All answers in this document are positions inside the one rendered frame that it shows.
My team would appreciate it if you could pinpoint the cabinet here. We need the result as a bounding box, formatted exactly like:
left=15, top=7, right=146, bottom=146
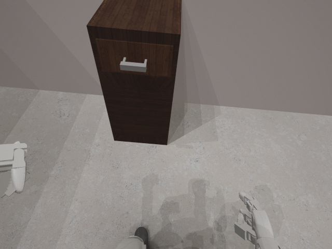
left=87, top=0, right=182, bottom=145

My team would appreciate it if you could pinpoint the robot left shin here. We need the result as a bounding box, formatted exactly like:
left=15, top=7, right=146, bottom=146
left=128, top=236, right=143, bottom=242

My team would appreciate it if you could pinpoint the robot left foot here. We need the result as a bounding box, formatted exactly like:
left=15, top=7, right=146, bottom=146
left=134, top=227, right=148, bottom=249

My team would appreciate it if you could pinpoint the handle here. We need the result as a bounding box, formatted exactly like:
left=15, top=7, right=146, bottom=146
left=120, top=57, right=147, bottom=72

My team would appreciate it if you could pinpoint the robot right forearm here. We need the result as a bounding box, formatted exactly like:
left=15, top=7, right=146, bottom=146
left=255, top=237, right=282, bottom=249

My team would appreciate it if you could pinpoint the right robot hand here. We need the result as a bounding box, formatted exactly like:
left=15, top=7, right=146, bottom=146
left=234, top=191, right=275, bottom=245

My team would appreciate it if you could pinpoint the drawer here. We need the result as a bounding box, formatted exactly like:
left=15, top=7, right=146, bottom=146
left=95, top=38, right=173, bottom=77

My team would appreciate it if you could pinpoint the left robot hand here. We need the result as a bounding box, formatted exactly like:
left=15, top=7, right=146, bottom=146
left=0, top=141, right=31, bottom=199

